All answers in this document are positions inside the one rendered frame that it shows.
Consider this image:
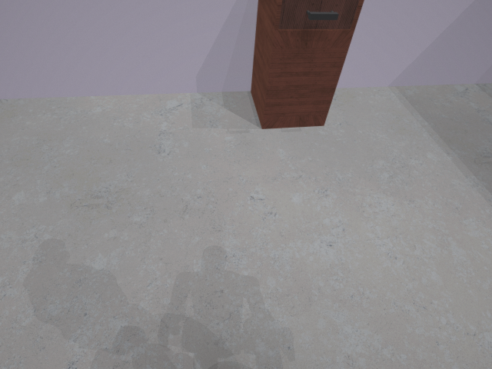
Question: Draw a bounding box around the drawer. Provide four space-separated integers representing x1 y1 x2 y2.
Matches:
279 0 360 29

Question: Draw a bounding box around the cabinet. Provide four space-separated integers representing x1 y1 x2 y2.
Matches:
251 0 364 129

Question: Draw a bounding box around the handle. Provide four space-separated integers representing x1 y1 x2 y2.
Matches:
307 11 339 20

